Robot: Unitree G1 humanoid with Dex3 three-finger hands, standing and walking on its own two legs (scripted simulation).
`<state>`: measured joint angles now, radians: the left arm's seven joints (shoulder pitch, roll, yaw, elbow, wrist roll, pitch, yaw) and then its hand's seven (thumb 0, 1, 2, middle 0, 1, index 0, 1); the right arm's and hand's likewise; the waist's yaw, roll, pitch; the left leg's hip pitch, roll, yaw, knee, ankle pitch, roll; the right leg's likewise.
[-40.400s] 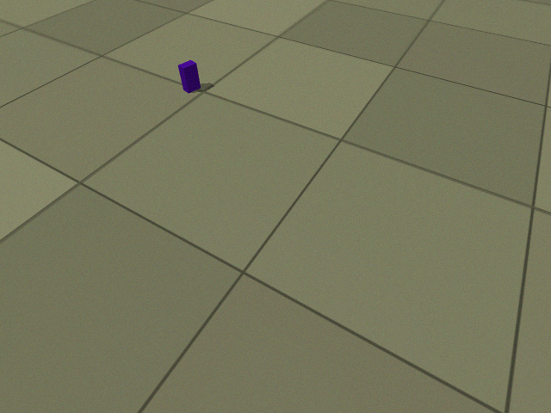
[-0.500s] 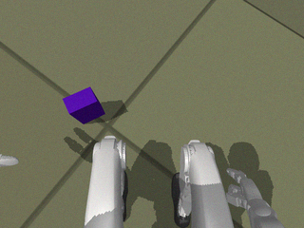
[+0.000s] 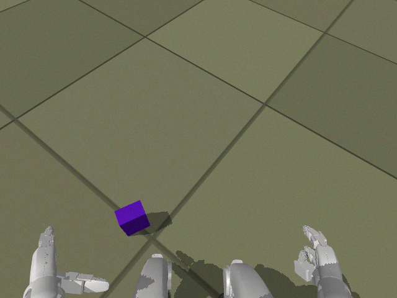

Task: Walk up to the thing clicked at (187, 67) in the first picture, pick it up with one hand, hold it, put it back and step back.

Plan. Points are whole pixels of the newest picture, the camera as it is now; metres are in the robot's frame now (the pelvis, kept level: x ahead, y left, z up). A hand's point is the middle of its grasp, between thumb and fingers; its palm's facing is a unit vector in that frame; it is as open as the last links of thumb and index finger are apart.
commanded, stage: home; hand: left
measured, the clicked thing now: (133, 219) +0.42 +0.25 -0.56
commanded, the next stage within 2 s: none
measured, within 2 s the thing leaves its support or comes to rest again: neither
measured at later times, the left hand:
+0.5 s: hand (94, 260) +0.19 +0.19 +0.00, palm faces +0.12 -0.95 -0.30, open 17.2 cm
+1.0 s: hand (105, 261) +0.19 +0.17 +0.01, palm faces +0.11 -0.95 -0.28, open 17.4 cm
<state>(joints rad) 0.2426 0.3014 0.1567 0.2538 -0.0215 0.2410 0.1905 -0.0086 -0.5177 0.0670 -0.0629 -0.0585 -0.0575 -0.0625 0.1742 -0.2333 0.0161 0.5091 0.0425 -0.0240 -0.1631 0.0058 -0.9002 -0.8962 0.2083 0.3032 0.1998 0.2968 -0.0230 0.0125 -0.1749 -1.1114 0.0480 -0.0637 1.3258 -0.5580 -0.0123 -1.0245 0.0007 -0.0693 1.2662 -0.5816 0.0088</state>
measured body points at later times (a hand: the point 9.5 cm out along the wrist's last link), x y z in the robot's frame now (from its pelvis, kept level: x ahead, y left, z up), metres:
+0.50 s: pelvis +0.04 +0.00 +0.06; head +0.07 +0.01 +0.51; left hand +0.19 +0.24 +0.03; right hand +0.20 -0.23 -0.01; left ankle +0.04 +0.12 -0.62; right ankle +0.02 -0.13 -0.62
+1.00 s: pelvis +0.03 -0.01 +0.07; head +0.06 -0.01 +0.52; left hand +0.18 +0.22 +0.03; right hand +0.19 -0.25 +0.00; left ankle +0.04 +0.12 -0.62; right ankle +0.02 -0.13 -0.62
